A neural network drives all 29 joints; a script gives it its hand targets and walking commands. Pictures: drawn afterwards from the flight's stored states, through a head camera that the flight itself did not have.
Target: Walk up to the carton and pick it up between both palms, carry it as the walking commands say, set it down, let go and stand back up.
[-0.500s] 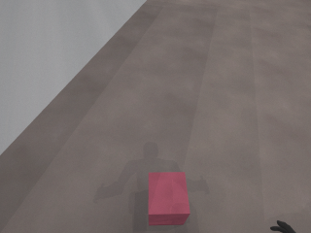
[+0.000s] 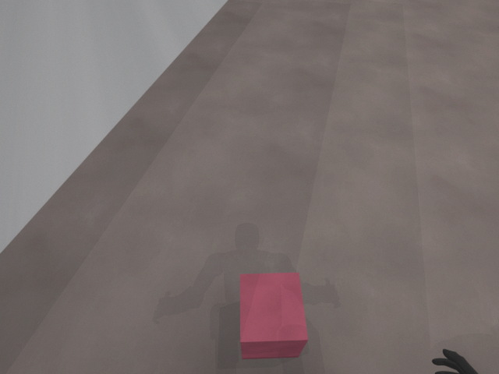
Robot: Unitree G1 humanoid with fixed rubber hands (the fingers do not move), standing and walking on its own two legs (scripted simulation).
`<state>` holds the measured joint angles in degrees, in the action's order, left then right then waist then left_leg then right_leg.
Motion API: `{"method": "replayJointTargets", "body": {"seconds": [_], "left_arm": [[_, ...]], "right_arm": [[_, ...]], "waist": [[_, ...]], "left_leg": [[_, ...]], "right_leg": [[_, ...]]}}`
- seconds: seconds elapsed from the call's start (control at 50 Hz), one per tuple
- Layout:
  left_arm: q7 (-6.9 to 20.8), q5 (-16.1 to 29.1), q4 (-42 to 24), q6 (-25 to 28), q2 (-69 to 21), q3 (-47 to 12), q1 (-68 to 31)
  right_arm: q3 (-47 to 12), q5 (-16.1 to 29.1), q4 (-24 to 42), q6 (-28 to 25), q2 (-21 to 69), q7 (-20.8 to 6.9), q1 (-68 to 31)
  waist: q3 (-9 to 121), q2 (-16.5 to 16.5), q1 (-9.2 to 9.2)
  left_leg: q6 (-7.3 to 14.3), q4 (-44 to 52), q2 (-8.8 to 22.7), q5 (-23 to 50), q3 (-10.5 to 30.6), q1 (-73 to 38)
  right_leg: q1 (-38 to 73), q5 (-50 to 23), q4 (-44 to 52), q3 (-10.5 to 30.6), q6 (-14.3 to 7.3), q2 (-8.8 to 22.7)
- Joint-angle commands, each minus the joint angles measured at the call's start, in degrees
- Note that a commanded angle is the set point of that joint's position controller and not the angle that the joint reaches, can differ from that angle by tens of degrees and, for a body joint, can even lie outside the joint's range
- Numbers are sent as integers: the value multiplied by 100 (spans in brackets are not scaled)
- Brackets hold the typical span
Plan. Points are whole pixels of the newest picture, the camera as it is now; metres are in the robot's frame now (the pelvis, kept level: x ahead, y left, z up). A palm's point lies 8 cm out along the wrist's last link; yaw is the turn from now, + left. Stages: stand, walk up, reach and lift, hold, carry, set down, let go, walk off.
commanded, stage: walk up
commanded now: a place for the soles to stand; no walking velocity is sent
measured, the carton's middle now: (269, 316) +0.40 -0.04 -0.63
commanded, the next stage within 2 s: reach and lift in 0.42 s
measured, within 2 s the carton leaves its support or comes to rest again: neither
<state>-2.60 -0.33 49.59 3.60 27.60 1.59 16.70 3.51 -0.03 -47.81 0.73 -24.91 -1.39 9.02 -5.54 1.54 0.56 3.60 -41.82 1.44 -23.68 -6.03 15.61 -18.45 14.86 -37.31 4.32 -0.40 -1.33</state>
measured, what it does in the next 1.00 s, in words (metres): stands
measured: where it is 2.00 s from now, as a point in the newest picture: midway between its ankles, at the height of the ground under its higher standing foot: outside the picture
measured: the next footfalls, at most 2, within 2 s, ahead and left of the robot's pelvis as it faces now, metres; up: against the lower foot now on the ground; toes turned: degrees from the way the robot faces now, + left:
none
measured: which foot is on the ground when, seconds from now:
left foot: down 0.00-1.00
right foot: down 0.00-1.00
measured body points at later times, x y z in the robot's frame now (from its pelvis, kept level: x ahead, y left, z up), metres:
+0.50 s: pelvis +0.00 -0.01 +0.00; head +0.03 -0.02 +0.45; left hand +0.10 +0.33 -0.07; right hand +0.16 -0.33 -0.09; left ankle -0.01 +0.08 -0.72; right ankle +0.04 -0.15 -0.72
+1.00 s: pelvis -0.01 -0.01 -0.03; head +0.12 -0.02 +0.41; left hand +0.22 +0.30 -0.10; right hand +0.26 -0.29 -0.12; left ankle -0.01 +0.08 -0.72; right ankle +0.04 -0.15 -0.72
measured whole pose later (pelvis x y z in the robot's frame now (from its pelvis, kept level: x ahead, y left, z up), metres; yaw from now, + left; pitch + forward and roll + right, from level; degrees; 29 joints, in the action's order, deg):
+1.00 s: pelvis -0.01 -0.01 -0.03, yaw +1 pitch +9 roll -1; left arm 2.1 -1.9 34.7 -6.6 21.9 6.8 -4.5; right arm 7.1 0.0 -33.9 8.1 -21.0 -1.1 -8.4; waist -7.7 3.0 0.6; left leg 2.3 -52.2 1.2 -25.9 -4.8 35.2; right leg -38.3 20.1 -49.4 3.3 2.1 -0.7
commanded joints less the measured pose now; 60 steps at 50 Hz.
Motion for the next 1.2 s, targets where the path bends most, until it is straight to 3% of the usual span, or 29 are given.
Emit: {"method": "replayJointTargets", "body": {"seconds": [0.0,0.02,0.04,0.08,0.1,0.12,0.14,0.16,0.2,0.24,0.28,0.3,0.34,0.38,0.4,0.42,0.44,0.48,0.5,0.52,0.56,0.64,0.66,0.82,0.88,0.98,1.04,1.1,1.18], "left_arm": [[-37,-93,-220,112,1326,317,75],[-57,-91,-266,88,1291,263,-77],[-67,-98,-281,55,1240,233,-325],[-23,-45,-356,18,829,77,-491],[-17,9,-269,-21,718,43,-411],[-32,-18,-207,-50,826,79,-287],[-8,-21,-182,-43,800,76,-123],[3,-10,-147,-13,802,90,50],[16,-64,-88,70,1002,153,78],[-5,-79,-131,80,1122,190,-35],[-32,-98,-206,71,1165,150,-225],[-23,-88,-252,62,1060,121,-351],[-8,-32,-227,10,835,59,-396],[-9,-36,-100,-12,829,65,-97],[-7,-27,-96,3,830,66,-5],[228,-12,-2106,-437,48,843,-2015],[236,-204,-2890,-688,362,1067,-2201],[429,-544,-2370,-1091,330,1204,-1553],[461,-490,-2278,-1273,257,1105,-1241],[498,-587,-2153,-1394,147,1053,-1065],[532,-608,-1927,-1379,69,1038,-1038],[558,-615,-1728,-1194,127,1068,-1103],[577,-576,-1773,-1125,130,1056,-1246],[487,-117,-2000,-809,66,844,-2247],[413,41,-1904,-865,-47,768,-2613],[334,192,-1701,-1037,-49,826,-3011],[312,292,-1813,-1141,-171,712,-3719],[290,410,-1695,-1275,-231,741,-4207],[233,422,-1621,-1382,-201,759,-5156]], "right_arm": [[221,-25,404,31,-886,57,-294],[228,-50,367,37,-880,51,-298],[234,-74,269,11,-888,51,-190],[343,-149,100,-109,-1282,43,-7],[351,-160,122,-155,-1412,37,-178],[332,-144,125,-147,-1364,32,-248],[304,-113,144,-139,-1314,20,-422],[285,-131,189,-122,-1303,21,-564],[252,-69,260,-52,-1110,23,-552],[220,-47,244,-6,-973,21,-491],[239,-59,164,14,-959,15,-392],[251,-82,108,-3,-1025,10,-337],[278,-132,59,-72,-1212,6,-420],[277,-109,83,-68,-1227,8,-520],[260,-106,74,-53,-1185,19,-608],[327,-68,2084,51,-399,-117,-1717],[723,-105,1904,317,-766,-159,-1103],[964,-235,1558,795,-558,-160,-713],[939,-235,1502,940,-420,-171,-415],[1053,-254,1538,1048,-332,-149,-291],[951,-267,1757,1017,-165,-133,-459],[839,-238,1971,829,-77,-129,-504],[778,-231,2029,767,25,-122,-597],[756,-290,2158,506,71,7,-1413],[660,-218,1988,532,33,65,-2037],[597,-135,1731,680,-22,136,-2481],[539,19,1570,743,40,111,-3117],[555,137,1417,847,158,60,-3444],[702,196,1366,877,78,58,-4351]], "waist": [[761,-806,-100],[580,-705,-142],[384,-745,-260],[497,97,-362],[380,334,-256],[356,246,-236],[442,234,-97],[513,351,-5],[711,-55,-72],[745,-511,-141],[675,-516,-255],[649,-414,-308],[447,91,-235],[554,106,-100],[603,72,-59],[-41,870,13],[-429,964,-154],[-504,631,-58],[-399,359,-68],[-293,538,-121],[-165,116,-10],[232,-125,183],[393,-324,175],[1516,-530,-106],[1711,-299,-62],[2287,-535,-107],[2475,-229,-145],[2609,-477,-199],[2827,-334,-194]], "left_leg": [[-179,-279,43,-213,773,69],[-172,-32,15,-436,876,-75],[-178,393,79,-201,977,-266],[52,1828,960,632,1516,-1019],[346,2180,1479,917,1810,-774],[579,2111,1744,1449,1850,-677],[760,1916,1688,1547,1559,-470],[638,1619,1449,1733,1177,-464],[176,919,822,1173,709,-382],[-62,542,444,630,592,-304],[-75,626,314,356,814,-579],[-23,1037,453,282,972,-786],[221,1822,1051,409,1227,-644],[516,1679,1242,885,1162,-437],[447,1530,1148,951,1025,-378],[-177,1287,184,-64,931,2108],[-152,1807,349,-580,1081,2444],[-97,1919,321,-958,899,2388],[-120,1943,283,-945,856,2241],[-121,1994,256,-939,806,2290],[-115,1771,148,-306,857,2302],[-234,1112,-62,902,842,1648],[-314,844,-180,1165,780,1393],[-454,-127,-187,2474,1006,1134],[-514,-364,-230,2374,942,1490],[-563,-664,-306,2087,864,1717],[-556,-742,-289,1789,855,1923],[-488,-785,-297,1477,867,2135],[-490,-859,-290,1098,923,2493]], "right_leg": [[217,-2107,796,2382,-1393,1427],[-76,-1736,906,2416,-1487,1481],[-412,-1449,869,2240,-1343,1320],[-951,-924,61,839,-497,462],[-827,-329,-357,139,-219,19],[-728,638,-497,-61,-157,2],[-316,838,-473,-180,-185,83],[-54,199,-92,-151,-238,169],[136,-1544,284,588,-442,395],[71,-1670,549,1371,-789,821],[-348,-1310,737,1717,-954,965],[-580,-1060,667,1507,-812,819],[-557,-789,0,320,-353,174],[-110,-670,-138,32,-254,105],[45,-897,-8,110,-303,153],[-96,653,-6,-747,113,-144],[602,633,-195,-1080,301,-414],[972,605,-145,-1101,492,-394],[1174,353,-106,-1115,495,-461],[1346,126,-102,-1109,505,-481],[1171,-297,-171,-958,547,-517],[638,-784,-254,-835,472,-391],[411,-890,-152,-735,425,-299],[-972,-1488,-893,-660,331,-179],[-1463,-1257,-1151,-632,259,-160],[-1758,-1233,-1400,-651,222,-188],[-2111,-828,-1477,-650,167,-158],[-2312,-675,-1517,-660,184,-154],[-2747,-405,-1690,-739,202,-137]]}}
